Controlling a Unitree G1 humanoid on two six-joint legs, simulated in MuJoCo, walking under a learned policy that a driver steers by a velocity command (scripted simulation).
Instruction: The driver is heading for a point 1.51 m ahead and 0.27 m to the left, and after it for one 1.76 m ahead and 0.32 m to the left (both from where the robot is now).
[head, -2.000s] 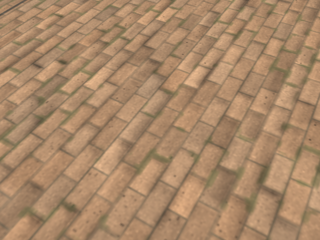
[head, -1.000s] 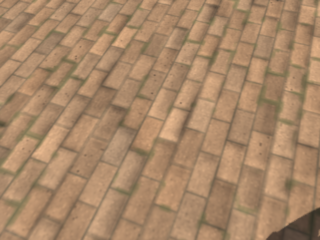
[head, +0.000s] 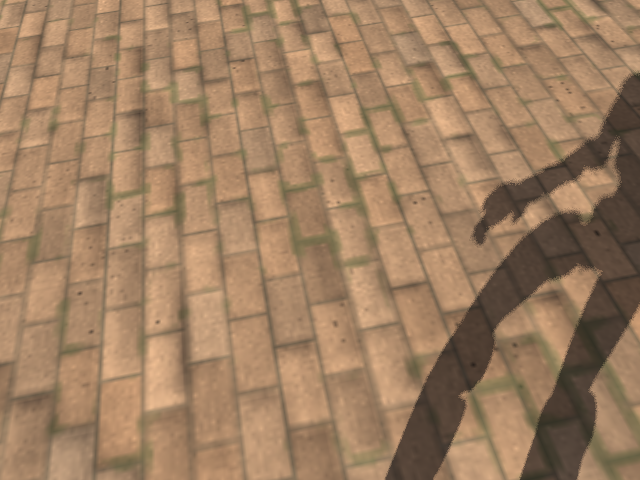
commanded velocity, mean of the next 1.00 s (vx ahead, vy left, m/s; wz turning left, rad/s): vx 0.44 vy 0.00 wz -0.07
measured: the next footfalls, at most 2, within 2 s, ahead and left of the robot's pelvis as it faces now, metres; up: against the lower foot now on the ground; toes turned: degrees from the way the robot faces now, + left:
left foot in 0.26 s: +0.16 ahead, +0.15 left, +0.00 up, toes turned -2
right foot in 0.74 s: +0.49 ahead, -0.09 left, +0.00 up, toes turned -3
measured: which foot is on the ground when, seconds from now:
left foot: up 0.00-0.24, down 0.26-0.74, up 0.76-1.00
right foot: down 0.00-0.26, up 0.28-0.72, down 0.74-1.00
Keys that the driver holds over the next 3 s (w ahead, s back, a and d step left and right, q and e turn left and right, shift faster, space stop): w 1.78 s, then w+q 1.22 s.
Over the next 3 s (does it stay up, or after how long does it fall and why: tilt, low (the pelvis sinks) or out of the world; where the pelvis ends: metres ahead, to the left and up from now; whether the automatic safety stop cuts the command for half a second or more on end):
stays up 1.58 0.13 -0.01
